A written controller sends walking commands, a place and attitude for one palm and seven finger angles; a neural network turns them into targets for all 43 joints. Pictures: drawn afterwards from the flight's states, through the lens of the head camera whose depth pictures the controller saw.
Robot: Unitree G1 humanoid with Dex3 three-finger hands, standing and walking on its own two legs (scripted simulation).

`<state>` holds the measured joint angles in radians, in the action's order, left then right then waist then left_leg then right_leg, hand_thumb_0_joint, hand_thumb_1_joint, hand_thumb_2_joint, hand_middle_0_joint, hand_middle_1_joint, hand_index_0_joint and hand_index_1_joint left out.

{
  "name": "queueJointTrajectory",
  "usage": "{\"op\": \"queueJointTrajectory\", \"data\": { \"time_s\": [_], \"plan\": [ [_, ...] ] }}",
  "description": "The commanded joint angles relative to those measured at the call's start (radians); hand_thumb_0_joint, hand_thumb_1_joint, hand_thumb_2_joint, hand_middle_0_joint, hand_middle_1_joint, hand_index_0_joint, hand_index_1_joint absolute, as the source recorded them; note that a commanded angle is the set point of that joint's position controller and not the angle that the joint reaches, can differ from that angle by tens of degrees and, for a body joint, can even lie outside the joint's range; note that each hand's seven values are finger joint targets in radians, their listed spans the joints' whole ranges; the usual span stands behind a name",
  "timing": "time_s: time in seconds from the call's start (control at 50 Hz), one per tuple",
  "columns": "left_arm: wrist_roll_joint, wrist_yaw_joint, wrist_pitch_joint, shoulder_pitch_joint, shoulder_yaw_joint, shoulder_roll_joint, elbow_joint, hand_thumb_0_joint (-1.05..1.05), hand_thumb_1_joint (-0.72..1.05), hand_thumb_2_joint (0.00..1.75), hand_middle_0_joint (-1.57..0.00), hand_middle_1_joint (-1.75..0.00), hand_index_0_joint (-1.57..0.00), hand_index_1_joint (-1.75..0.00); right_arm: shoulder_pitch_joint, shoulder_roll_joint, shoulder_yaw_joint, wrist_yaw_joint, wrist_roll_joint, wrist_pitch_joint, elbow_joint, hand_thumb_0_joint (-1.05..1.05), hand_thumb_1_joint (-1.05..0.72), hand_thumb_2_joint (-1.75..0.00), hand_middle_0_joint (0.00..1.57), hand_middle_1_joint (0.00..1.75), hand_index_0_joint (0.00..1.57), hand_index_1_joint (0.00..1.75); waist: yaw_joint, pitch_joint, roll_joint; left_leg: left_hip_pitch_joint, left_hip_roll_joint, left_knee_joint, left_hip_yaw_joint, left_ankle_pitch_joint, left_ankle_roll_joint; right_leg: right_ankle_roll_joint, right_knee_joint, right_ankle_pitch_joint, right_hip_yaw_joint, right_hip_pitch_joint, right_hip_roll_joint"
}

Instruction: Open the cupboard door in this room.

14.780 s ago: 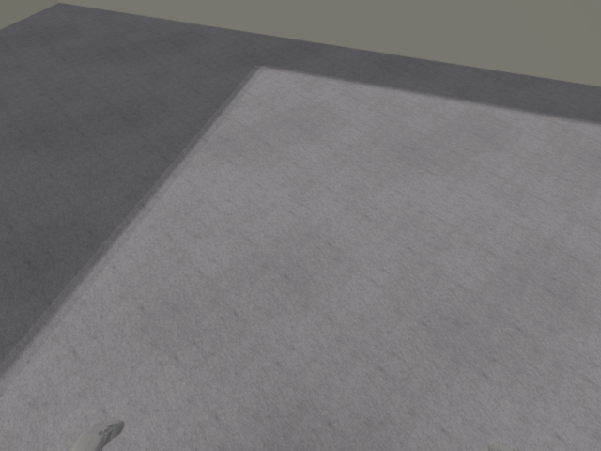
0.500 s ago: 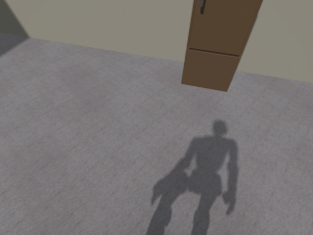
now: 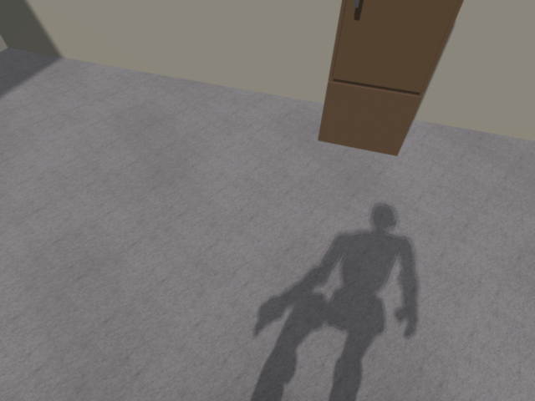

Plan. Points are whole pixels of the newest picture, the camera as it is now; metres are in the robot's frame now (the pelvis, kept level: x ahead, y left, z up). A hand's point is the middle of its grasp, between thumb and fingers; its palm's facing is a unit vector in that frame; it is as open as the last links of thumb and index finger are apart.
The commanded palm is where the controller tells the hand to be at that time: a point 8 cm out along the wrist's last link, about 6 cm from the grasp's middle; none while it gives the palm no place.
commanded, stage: turn or walk to find it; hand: left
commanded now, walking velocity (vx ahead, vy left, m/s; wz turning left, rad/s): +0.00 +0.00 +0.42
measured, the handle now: out of the picture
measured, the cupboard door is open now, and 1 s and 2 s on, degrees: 0 0 0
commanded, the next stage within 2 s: stand and wait in 0.84 s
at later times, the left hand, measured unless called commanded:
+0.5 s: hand out of the picture +0.04 +0.21 -0.17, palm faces +0.15 -0.95 -0.27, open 7.4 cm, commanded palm none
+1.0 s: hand out of the picture -0.06 +0.09 -0.15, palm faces +0.41 -0.86 -0.28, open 7.4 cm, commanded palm none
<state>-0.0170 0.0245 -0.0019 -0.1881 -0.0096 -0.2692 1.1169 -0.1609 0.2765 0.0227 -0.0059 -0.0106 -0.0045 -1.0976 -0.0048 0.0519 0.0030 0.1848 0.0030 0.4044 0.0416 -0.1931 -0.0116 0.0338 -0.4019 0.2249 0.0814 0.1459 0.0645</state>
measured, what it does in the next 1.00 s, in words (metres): steps on the spot, turning left: right foot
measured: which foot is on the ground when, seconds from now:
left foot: down 0.00-0.66, up 0.68-1.00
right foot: down 0.00-0.32, up 0.34-0.64, down 0.66-1.00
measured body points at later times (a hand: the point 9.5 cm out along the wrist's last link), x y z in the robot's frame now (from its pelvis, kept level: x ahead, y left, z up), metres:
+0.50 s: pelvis -0.01 -0.01 -0.01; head +0.05 -0.01 +0.44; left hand +0.03 +0.26 -0.15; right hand +0.07 -0.25 -0.16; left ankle +0.02 +0.11 -0.74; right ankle -0.04 -0.15 -0.69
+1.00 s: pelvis -0.01 -0.10 +0.00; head +0.03 -0.12 +0.45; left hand -0.08 +0.13 -0.13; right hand +0.14 -0.32 -0.17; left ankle -0.12 +0.06 -0.66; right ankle -0.01 -0.17 -0.74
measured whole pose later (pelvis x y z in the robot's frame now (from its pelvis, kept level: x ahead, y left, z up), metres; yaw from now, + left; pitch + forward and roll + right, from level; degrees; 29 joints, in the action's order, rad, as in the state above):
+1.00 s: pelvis -0.01 -0.10 +0.00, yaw +24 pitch -1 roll +3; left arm -0.02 0.03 -0.02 -0.27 -0.01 -0.15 0.97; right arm -0.19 0.28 0.07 0.00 -0.02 0.08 -1.02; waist -0.01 0.07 -0.04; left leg 0.43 0.02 1.07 -0.05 -0.37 0.07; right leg -0.06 -0.48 0.31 0.16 0.17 0.06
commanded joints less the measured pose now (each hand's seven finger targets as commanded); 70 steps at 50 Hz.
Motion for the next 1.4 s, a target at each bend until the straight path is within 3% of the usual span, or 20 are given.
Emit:
{"op": "queueJointTrajectory", "data": {
  "time_s": [0.0, 0.24, 0.28, 0.3, 0.32, 0.44, 0.54, 0.6, 0.62, 0.64, 0.66, 0.7, 0.78, 1.02, 1.08, 1.14, 1.18, 1.2, 1.26, 1.38],
  "plan": [
    [0.003, 0.005, 0.009, -0.039, -0.021, -0.103, -0.056, 0.00, 0.90, 0.90, -0.20, -0.30, -0.20, -0.30, -0.018, 0.097, 0.015, 0.000, -0.001, 0.006, 0.056, 0.00, -0.90, -0.90, 0.20, 0.30, 0.20, 0.30, -0.005, -0.020, -0.029, 0.061, 0.129, -0.040, -0.137, 0.091, -0.004, -0.010, 0.009, -0.035, -0.044, 0.035, 0.085],
    [-0.003, 0.010, 0.017, 0.016, -0.063, -0.150, -0.169, 0.00, 0.90, 0.90, -0.20, -0.30, -0.20, -0.30, -0.059, 0.075, 0.043, 0.007, -0.007, 0.026, 0.137, 0.00, -0.90, -0.90, 0.20, 0.30, 0.20, 0.30, 0.016, -0.071, 0.104, 0.117, 0.069, 0.232, -0.074, 0.081, 0.019, -0.107, -0.072, -0.120, -0.039, 0.078, 0.241],
    [0.000, 0.006, 0.024, 0.031, -0.060, -0.107, -0.188, 0.00, 0.90, 0.90, -0.20, -0.30, -0.20, -0.30, -0.082, 0.107, 0.051, 0.009, -0.013, 0.020, 0.147, 0.00, -0.90, -0.90, 0.20, 0.30, 0.20, 0.30, 0.033, -0.052, -0.075, 0.098, 0.148, 0.072, -0.261, 0.169, -0.032, -0.034, -0.242, 0.028, 0.052, 0.161, 0.107],
    [0.004, 0.005, 0.025, 0.045, -0.053, -0.074, -0.201, 0.00, 0.90, 0.90, -0.20, -0.30, -0.20, -0.30, -0.109, 0.156, 0.062, 0.006, -0.018, 0.014, 0.153, 0.00, -0.90, -0.90, 0.20, 0.30, 0.20, 0.30, 0.048, -0.045, -0.225, 0.073, 0.249, -0.073, -0.478, 0.210, -0.103, 0.009, -0.416, 0.197, 0.076, 0.226, -0.002],
    [0.003, 0.008, 0.029, 0.068, -0.050, -0.069, -0.214, 0.00, 0.90, 0.90, -0.20, -0.30, -0.20, -0.30, -0.139, 0.169, 0.069, -0.004, -0.016, 0.011, 0.141, 0.00, -0.90, -0.90, 0.20, 0.30, 0.20, 0.30, 0.063, -0.038, -0.256, 0.025, 0.294, -0.138, -0.575, 0.223, -0.164, 0.009, -0.571, 0.365, -0.007, 0.309, -0.015],
    [0.004, -0.003, 0.023, 0.056, -0.052, -0.048, -0.214, 0.00, 0.90, 0.90, -0.20, -0.30, -0.20, -0.30, -0.100, 0.139, 0.073, -0.018, -0.015, 0.009, 0.168, 0.00, -0.90, -0.90, 0.20, 0.30, 0.20, 0.30, 0.031, -0.146, -0.126, -0.071, 0.210, -0.058, -0.443, 0.268, -0.174, 0.021, -0.620, 0.255, -0.096, 0.350, -0.019],
    [0.014, -0.001, 0.021, 0.050, -0.048, -0.030, -0.236, 0.00, 0.90, 0.90, -0.20, -0.30, -0.20, -0.30, -0.107, 0.149, 0.085, -0.012, -0.020, 0.023, 0.179, 0.00, -0.90, -0.90, 0.20, 0.30, 0.20, 0.30, 0.037, -0.158, -0.160, -0.031, 0.183, -0.037, -0.474, 0.295, -0.163, 0.018, -0.358, 0.250, -0.091, 0.218, -0.057],
    [0.016, 0.003, 0.011, -0.073, -0.059, -0.063, -0.207, 0.00, 0.90, 0.90, -0.20, -0.30, -0.20, -0.30, -0.062, 0.135, 0.090, -0.005, -0.011, 0.031, 0.196, 0.00, -0.90, -0.90, 0.20, 0.30, 0.20, 0.30, -0.023, -0.177, -0.137, 0.119, 0.102, 0.041, -0.425, 0.167, -0.087, 0.016, -0.019, 0.031, -0.068, -0.038, -0.063],
    [0.005, 0.007, 0.003, -0.102, -0.070, -0.117, -0.202, 0.00, 0.90, 0.90, -0.20, -0.30, -0.20, -0.30, -0.068, 0.089, 0.087, 0.001, -0.004, 0.035, 0.201, 0.00, -0.90, -0.90, 0.20, 0.30, 0.20, 0.30, -0.034, -0.173, -0.008, 0.283, 0.028, 0.130, -0.345, -0.015, -0.025, -0.009, 0.082, 0.031, -0.154, -0.179, 0.050],
    [-0.011, 0.014, -0.002, -0.086, -0.089, -0.209, -0.216, 0.00, 0.90, 0.90, -0.20, -0.30, -0.20, -0.30, -0.070, 0.023, 0.076, 0.003, -0.003, 0.033, 0.223, 0.00, -0.90, -0.90, 0.20, 0.30, 0.20, 0.30, -0.040, -0.114, 0.290, 0.480, -0.091, 0.364, -0.153, -0.273, 0.048, -0.100, 0.159, 0.109, -0.459, -0.206, 0.321],
    [-0.002, 0.015, 0.004, -0.052, -0.081, -0.209, -0.240, 0.00, 0.90, 0.90, -0.20, -0.30, -0.20, -0.30, -0.020, 0.073, 0.084, 0.001, -0.015, 0.035, 0.233, 0.00, -0.90, -0.90, 0.20, 0.30, 0.20, 0.30, -0.046, -0.060, 0.245, 0.446, -0.058, 0.550, -0.151, -0.367, 0.047, -0.168, 0.167, 0.021, -0.500, -0.008, 0.413],
    [0.000, 0.019, 0.001, 0.059, -0.079, -0.138, -0.263, 0.00, 0.90, 0.90, -0.20, -0.30, -0.20, -0.30, -0.062, 0.074, 0.093, 0.008, -0.019, 0.057, 0.193, 0.00, -0.90, -0.90, 0.20, 0.30, 0.20, 0.30, 0.019, 0.038, 0.182, 0.394, -0.014, 0.727, -0.169, -0.271, 0.038, -0.157, 0.196, 0.120, -0.389, 0.168, 0.333],
    [0.005, 0.006, -0.018, 0.007, -0.050, -0.080, -0.249, 0.00, 0.90, 0.90, -0.20, -0.30, -0.20, -0.30, -0.113, 0.037, 0.075, 0.017, -0.012, 0.059, 0.146, 0.00, -0.90, -0.90, 0.20, 0.30, 0.20, 0.30, 0.034, 0.015, 0.141, 0.405, -0.013, 0.811, -0.102, -0.138, 0.073, -0.111, 0.064, -0.367, -0.116, 0.018, 0.192],
    [-0.011, 0.014, -0.023, -0.215, -0.037, -0.081, -0.130, 0.00, 0.90, 0.90, -0.20, -0.30, -0.20, -0.30, 0.047, 0.012, 0.030, -0.003, 0.003, 0.049, 0.137, 0.00, -0.90, -0.90, 0.20, 0.30, 0.20, 0.30, -0.049, -0.062, 0.177, 0.246, 0.025, 0.422, -0.048, -0.253, 0.071, -0.175, 0.014, -0.676, -0.157, -0.141, 0.229],
    [-0.012, 0.014, -0.024, -0.196, -0.037, -0.090, -0.102, 0.00, 0.90, 0.90, -0.20, -0.30, -0.20, -0.30, 0.034, 0.000, 0.020, -0.009, 0.010, 0.033, 0.119, 0.00, -0.90, -0.90, 0.20, 0.30, 0.20, 0.30, -0.039, -0.083, 0.180, 0.141, 0.022, 0.246, -0.023, -0.236, 0.053, -0.193, 0.006, -0.646, -0.163, -0.122, 0.227],
    [0.004, 0.016, -0.019, -0.152, -0.034, -0.072, -0.080, 0.00, 0.90, 0.90, -0.20, -0.30, -0.20, -0.30, -0.043, 0.010, 0.017, -0.012, 0.011, 0.007, 0.076, 0.00, -0.90, -0.90, 0.20, 0.30, 0.20, 0.30, 0.008, -0.116, 0.123, -0.080, 0.044, -0.054, -0.024, 0.073, 0.033, -0.109, -0.076, -0.487, -0.096, -0.038, 0.167],
    [0.011, 0.013, -0.011, -0.184, -0.020, -0.007, -0.081, 0.00, 0.90, 0.90, -0.20, -0.30, -0.20, -0.30, -0.045, 0.099, 0.031, -0.020, 0.002, -0.005, 0.074, 0.00, -0.90, -0.90, 0.20, 0.30, 0.20, 0.30, 0.000, -0.153, -0.136, -0.240, 0.262, -0.004, -0.227, 0.481, -0.069, -0.021, -0.177, -0.063, 0.006, 0.149, 0.060],
    [0.006, 0.013, -0.004, -0.157, -0.015, 0.003, -0.077, 0.00, 0.90, 0.90, -0.20, -0.30, -0.20, -0.30, -0.037, 0.108, 0.034, -0.020, 0.002, 0.003, 0.071, 0.00, -0.90, -0.90, 0.20, 0.30, 0.20, 0.30, 0.007, -0.101, -0.173, -0.181, 0.322, -0.041, -0.247, 0.498, -0.124, -0.007, -0.260, 0.227, 0.015, 0.180, 0.031],
    [0.005, 0.008, 0.022, -0.094, -0.023, -0.015, -0.069, 0.00, 0.90, 0.90, -0.20, -0.30, -0.20, -0.30, 0.007, 0.070, 0.023, -0.035, -0.002, 0.007, 0.068, 0.00, -0.90, -0.90, 0.20, 0.30, 0.20, 0.30, 0.004, 0.022, -0.227, -0.063, 0.286, -0.095, -0.259, 0.541, -0.168, 0.012, -0.442, 0.307, -0.036, 0.241, 0.036],
    [0.003, -0.001, 0.028, -0.069, -0.033, -0.001, -0.091, 0.00, 0.90, 0.90, -0.20, -0.30, -0.20, -0.30, 0.001, 0.103, 0.050, -0.026, -0.007, 0.012, 0.090, 0.00, -0.90, -0.90, 0.20, 0.30, 0.20, 0.30, 0.009, -0.014, -0.147, -0.045, 0.233, -0.077, -0.259, 0.405, -0.159, 0.037, -0.459, 0.254, -0.032, 0.255, 0.013]
  ]
}}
